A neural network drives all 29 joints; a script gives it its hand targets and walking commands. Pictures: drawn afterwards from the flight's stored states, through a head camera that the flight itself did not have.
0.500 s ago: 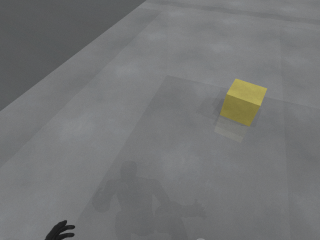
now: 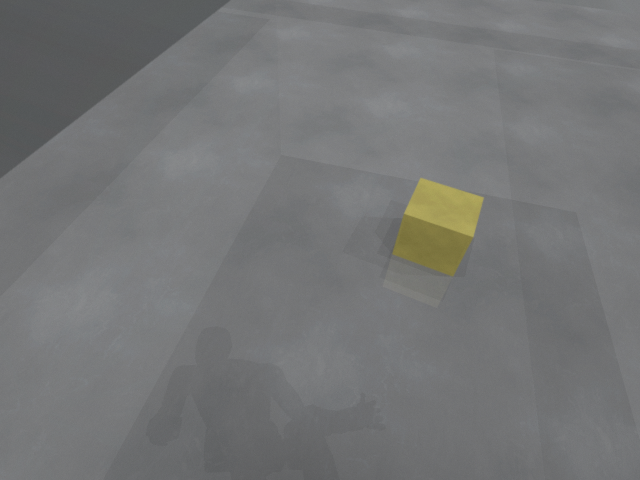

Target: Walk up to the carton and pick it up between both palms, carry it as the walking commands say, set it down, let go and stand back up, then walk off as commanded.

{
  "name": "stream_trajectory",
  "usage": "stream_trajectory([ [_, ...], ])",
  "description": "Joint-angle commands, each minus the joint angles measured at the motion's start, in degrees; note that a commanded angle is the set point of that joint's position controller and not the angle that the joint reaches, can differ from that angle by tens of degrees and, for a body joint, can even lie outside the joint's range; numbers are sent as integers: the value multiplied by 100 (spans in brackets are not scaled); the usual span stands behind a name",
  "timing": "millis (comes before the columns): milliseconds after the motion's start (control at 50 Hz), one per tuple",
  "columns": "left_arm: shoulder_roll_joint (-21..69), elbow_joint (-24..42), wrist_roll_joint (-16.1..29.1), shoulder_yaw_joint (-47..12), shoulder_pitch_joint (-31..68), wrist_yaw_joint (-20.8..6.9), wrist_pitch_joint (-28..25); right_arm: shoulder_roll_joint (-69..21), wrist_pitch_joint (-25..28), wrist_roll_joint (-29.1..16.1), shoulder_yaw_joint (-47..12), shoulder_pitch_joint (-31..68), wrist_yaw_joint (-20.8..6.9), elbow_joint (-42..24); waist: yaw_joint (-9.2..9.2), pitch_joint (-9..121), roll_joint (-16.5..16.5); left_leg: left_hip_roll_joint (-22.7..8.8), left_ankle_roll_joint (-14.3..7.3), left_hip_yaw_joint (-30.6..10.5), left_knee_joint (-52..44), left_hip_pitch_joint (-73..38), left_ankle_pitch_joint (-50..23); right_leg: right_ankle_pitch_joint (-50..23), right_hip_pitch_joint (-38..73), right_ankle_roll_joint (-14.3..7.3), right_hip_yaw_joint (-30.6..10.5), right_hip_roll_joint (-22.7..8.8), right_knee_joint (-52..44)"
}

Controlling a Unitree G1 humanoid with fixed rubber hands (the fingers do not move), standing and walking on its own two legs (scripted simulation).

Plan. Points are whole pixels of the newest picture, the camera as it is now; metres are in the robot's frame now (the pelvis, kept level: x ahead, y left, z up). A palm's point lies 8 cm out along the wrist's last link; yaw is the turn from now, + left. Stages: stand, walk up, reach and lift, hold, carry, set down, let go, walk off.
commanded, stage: walk up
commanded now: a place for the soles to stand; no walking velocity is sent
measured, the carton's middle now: (436, 226) +1.15 -0.49 -0.65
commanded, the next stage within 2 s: none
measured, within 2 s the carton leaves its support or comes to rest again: neither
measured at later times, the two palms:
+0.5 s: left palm (191, 407) +0.26 +0.20 -0.10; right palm out of the picture +0.23 -0.44 -0.08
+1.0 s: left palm (247, 299) +0.43 +0.14 -0.10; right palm out of the picture +0.30 -0.49 -0.05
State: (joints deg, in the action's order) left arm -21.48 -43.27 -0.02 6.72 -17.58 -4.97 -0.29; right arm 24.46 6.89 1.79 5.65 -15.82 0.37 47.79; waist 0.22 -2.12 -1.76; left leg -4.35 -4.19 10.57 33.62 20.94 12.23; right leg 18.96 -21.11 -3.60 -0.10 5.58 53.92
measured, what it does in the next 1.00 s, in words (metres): walks ahead: right foot, then left foot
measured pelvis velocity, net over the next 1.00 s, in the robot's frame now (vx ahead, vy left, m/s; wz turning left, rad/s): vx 0.30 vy -0.14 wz -0.12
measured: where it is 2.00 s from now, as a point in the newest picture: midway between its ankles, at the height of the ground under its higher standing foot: (413, 373)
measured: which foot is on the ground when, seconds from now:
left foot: down 0.00-0.36, up 0.38-0.66, down 0.68-1.00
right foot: up 0.00-0.36, down 0.38-0.70, up 0.72-1.00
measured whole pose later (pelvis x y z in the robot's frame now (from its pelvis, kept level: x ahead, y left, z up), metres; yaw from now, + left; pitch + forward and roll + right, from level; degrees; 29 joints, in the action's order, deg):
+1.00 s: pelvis +0.30 -0.14 +0.01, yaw -7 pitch +0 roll -1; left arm -21.9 -43.6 0.0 6.4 -14.5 -5.1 -0.7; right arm 24.6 6.5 1.8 5.6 -21.0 0.3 47.6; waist 0.1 -2.4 -2.6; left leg -5.7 -0.1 9.4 27.0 10.9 15.5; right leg 12.2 -30.8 -1.5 0.1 -3.0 49.9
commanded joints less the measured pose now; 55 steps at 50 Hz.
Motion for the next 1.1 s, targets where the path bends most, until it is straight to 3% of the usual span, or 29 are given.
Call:
stream_trajectory([
  [0, -1123, 293, -180, 126, -89, -87, -112, 1270, 169, -131, 313, -364, 123, -283, 137, 325, 238, -1486, -2, -1239, -1882, -2193, 76, -850, -1729, 233, -402, -873, 876],
  [60, -943, 401, -143, 66, 259, -128, -18, 1287, 153, -115, 299, -629, 94, -263, 172, 95, 458, -1309, -139, -431, -1653, -2072, -1663, -1018, -1736, 333, -255, -922, 447],
  [100, -838, 482, -131, 11, 623, -147, 13, 1377, 147, -103, 324, -664, 78, -268, 205, -63, 438, -1301, -224, -187, -1685, -1992, -2102, -1074, -1700, 364, -123, -929, -44],
  [220, -892, 501, -198, 101, 805, -223, 6, 1669, 71, -56, 426, -256, 25, -377, 111, 299, 748, -1522, -402, 78, -1416, -1849, -1159, -926, -711, 227, 430, -1128, -1521],
  [260, -964, 309, -197, 173, 426, -200, 0, 1745, 29, -47, 455, 2, 15, -430, -105, 430, 919, -1652, -431, 21, -1143, -1598, -901, -828, -174, 118, 624, -1057, -1632],
  [280, -1053, 169, -222, 237, 131, -164, -9, 1823, 12, -48, 470, 160, 24, -459, -315, 538, 788, -1617, -427, 106, -733, -1245, -912, -870, 390, 64, 718, -969, -1727],
  [300, -1215, 45, -245, 320, -213, -103, -40, 1641, -11, -52, 403, 109, 25, -453, -475, 713, 252, -1286, -369, 256, 208, -936, -787, -669, 875, -17, 562, -790, -1905],
  [320, -1528, -169, -245, 460, -824, -16, -97, 1330, -62, -53, 294, -117, -3, -461, -771, 977, -778, -712, -233, 328, 1670, -233, -280, -168, 1799, -135, 236, -649, -2166],
  [340, -2002, -117, -253, 604, -1051, 125, -120, 941, -98, -107, 149, -115, -31, -632, -876, 504, -2197, 74, 68, 219, 3083, 1399, 1595, 1602, 2140, -491, -2130, -1656, -3394],
  [360, -2179, 148, -224, 566, -534, 184, -157, 1082, -139, -152, 126, 8, -31, -706, -551, 90, -1875, 149, 206, -605, 3645, 1989, 1817, 2826, 1484, -786, -3989, -2134, -4421],
  [380, -2088, 248, -135, 537, -191, 183, -140, 1390, -136, -155, 197, 116, -52, -654, -392, -307, -1040, -19, 98, -951, 3743, 2007, 1490, 3295, 1145, -996, -3881, -2151, -4527],
  [440, -1605, 303, -68, 394, 20, 225, -229, 1299, -110, -126, 175, -99, -137, -393, -109, -402, -468, -270, 129, -955, 2919, 1389, 1083, 1557, 427, -850, -2542, -1695, -4034],
  [480, -1519, 304, -112, 318, -146, 189, -259, 1161, -129, -137, 168, 63, -189, -360, -135, -342, -510, -187, 232, -816, 2175, 967, 1136, 1316, 184, -890, -2167, -1493, -3964],
  [580, -1633, 447, -156, 296, -196, 106, -241, 1144, -53, -103, 186, 225, -173, -327, -268, -185, -504, 28, 245, -676, 757, 504, 1266, 1175, 404, -1144, -2299, -1743, -3833],
  [620, -1606, 494, -165, 270, 57, 95, -213, 1105, 38, -89, 193, -113, -141, -200, -48, -26, -387, 104, 155, -559, 52, -132, 692, 1022, 224, -1032, -2111, -1693, -3441],
  [640, -1469, 601, -147, 206, 289, 86, -197, 1144, 111, -77, 230, -664, -83, -99, 296, 266, -99, 91, 164, -614, -821, -1276, 85, 798, -259, -779, -1681, -1441, -2729],
  [660, -1050, 670, -125, 74, 259, 67, -224, 1591, 167, 23, 388, -1258, 28, 35, 640, 646, 877, -633, 10, -1578, -1640, -2674, 816, 742, -1294, -342, -948, -695, -1289],
  [680, -606, 636, -131, -33, 52, 95, -238, 2226, 176, 118, 558, -1269, 107, -81, 636, 762, 1711, -2436, -517, -3968, -2291, -3420, 2603, 916, -2661, 133, -223, 173, 369],
  [700, -1341, 489, -279, 95, 171, 167, -184, 2128, 150, -78, 526, -745, 124, -328, 580, 471, 459, -2768, -781, -4099, -2218, -3045, 3066, 656, -2837, 167, -693, -479, 908],
  [720, -1490, 413, -243, 117, 138, 131, -173, 1814, 170, -127, 425, -586, 138, -371, 299, 138, -75, -2499, -656, -3561, -2130, -2548, 2937, 203, -2744, 161, -761, -731, 991],
  [740, -1474, 310, -202, 128, 102, 77, -194, 1620, 176, -156, 388, -473, 126, -328, 213, 110, -146, -2181, -531, -2911, -2025, -2369, 2226, -178, -2527, 169, -714, -857, 971],
  [780, -1199, 223, -193, 125, -52, 31, -161, 1372, 169, -137, 328, -396, 105, -338, 101, 77, 162, -1606, -248, -1720, -1929, -1943, 781, -608, -2001, 269, -622, -919, 847],
  [820, -1053, 269, -163, 100, -61, 2, -120, 1293, 147, -100, 305, -607, 62, -328, 135, 68, 534, -1307, -217, -938, -1727, -1969, -575, -819, -1805, 317, -389, -856, 504],
  [880, -910, 452, -118, 51, 465, -24, -62, 1393, 123, -134, 313, -841, 62, -324, 221, -54, 598, -1328, -403, -585, -1537, -2143, -1938, -934, -1883, 368, -294, -902, -31],
  [960, -879, 605, -154, 50, 859, -88, -80, 1624, 65, -108, 390, -677, 28, -435, 290, 127, 811, -1481, -510, -334, -1309, -2080, -1259, -753, -1269, 284, 191, -1111, -1247],
  [1020, -940, 303, -163, 142, 299, -92, -103, 1786, -1, -97, 429, -146, 7, -530, -62, 409, 1131, -1617, -561, -340, -1017, -1506, -769, -730, -207, 121, 636, -1013, -1646],
  [1040, -1013, 137, -186, 200, -22, -48, -121, 1736, -28, -96, 416, 56, 10, -557, -307, 570, 881, -1557, -550, -199, -443, -1190, -838, -815, 439, 79, 626, -935, -2008],
  [1060, -1243, -72, -221, 306, -424, 15, -168, 1484, -56, -80, 336, -163, 7, -536, -444, 884, 55, -1165, -448, 58, 640, -755, -675, -626, 1223, 47, 679, -636, -1945],
  [1080, -1607, -253, -250, 479, -1049, 120, -210, 1137, -81, -79, 211, -344, -16, -570, -778, 931, -1017, -667, -271, 110, 2175, 287, -143, 239, 2108, -98, -125, -835, -2419],
])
